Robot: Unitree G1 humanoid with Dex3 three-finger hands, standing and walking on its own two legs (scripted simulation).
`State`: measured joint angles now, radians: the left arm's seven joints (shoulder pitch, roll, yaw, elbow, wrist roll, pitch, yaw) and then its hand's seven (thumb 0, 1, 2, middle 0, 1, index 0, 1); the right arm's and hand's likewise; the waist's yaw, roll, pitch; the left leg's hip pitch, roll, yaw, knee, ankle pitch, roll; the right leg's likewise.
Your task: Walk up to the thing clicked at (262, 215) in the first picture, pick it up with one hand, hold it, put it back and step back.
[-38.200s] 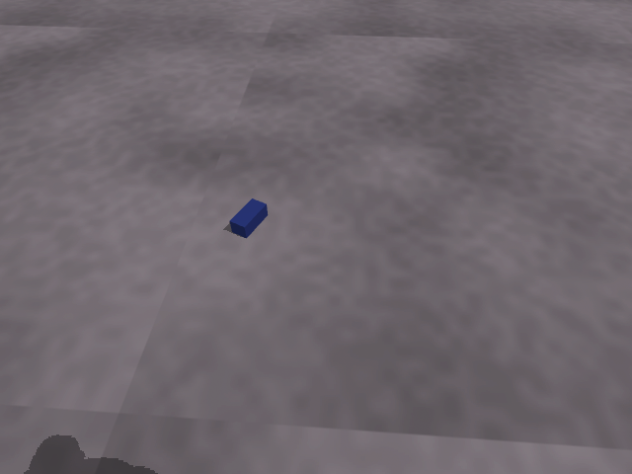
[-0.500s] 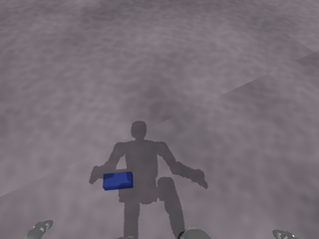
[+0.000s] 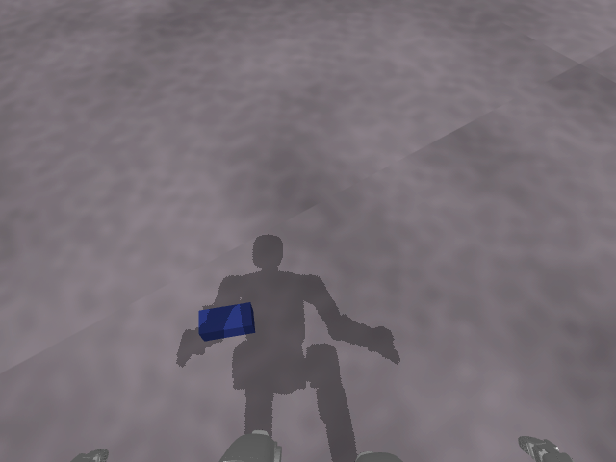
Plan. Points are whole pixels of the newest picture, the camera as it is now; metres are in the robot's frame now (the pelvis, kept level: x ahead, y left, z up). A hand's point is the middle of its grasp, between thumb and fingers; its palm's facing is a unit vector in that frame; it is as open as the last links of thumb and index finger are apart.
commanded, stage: step back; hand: left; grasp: from above
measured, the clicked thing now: (227, 321) +0.58 +0.27 -0.72
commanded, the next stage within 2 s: none
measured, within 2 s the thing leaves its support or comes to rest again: neither
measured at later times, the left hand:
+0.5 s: hand out of the picture -0.06 +0.28 -0.15, palm faces +0.04 -0.93 -0.37, open 7.4 cm
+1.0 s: hand out of the picture -0.22 +0.23 -0.13, palm faces +0.07 -0.90 -0.44, open 7.4 cm
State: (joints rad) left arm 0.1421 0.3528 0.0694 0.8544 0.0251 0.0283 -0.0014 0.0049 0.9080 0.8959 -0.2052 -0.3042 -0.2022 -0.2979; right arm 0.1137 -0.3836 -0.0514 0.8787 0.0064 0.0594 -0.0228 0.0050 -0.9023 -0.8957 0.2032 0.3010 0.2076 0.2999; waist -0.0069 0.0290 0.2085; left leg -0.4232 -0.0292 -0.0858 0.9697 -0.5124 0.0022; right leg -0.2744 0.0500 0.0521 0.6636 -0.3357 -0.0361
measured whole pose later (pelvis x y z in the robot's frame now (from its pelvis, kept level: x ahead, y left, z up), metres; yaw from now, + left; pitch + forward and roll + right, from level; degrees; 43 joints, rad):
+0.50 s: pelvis -0.15 +0.00 +0.01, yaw +1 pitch -3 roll -1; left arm 0.19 0.40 0.10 0.82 0.02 0.06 0.01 0.00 0.91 0.90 -0.20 -0.30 -0.20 -0.30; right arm 0.16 -0.35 -0.04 0.85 -0.03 0.03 0.00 0.01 -0.90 -0.90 0.21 0.30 0.21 0.30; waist 0.02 -0.04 0.17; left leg -0.30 0.02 -0.01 0.58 -0.23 0.02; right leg -0.45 0.12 0.15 1.21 -0.49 0.02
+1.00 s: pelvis -0.32 -0.04 +0.00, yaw +5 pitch -2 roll +1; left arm 0.13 0.37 0.06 0.77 0.03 0.03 0.03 0.00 0.90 0.90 -0.21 -0.30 -0.21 -0.30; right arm 0.20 -0.40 -0.05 0.87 -0.01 0.07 -0.01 0.01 -0.90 -0.90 0.20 0.30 0.21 0.30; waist 0.01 0.02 0.18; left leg -0.30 -0.06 -0.07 0.85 -0.52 -0.02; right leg -0.39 -0.05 -0.04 0.67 -0.25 -0.01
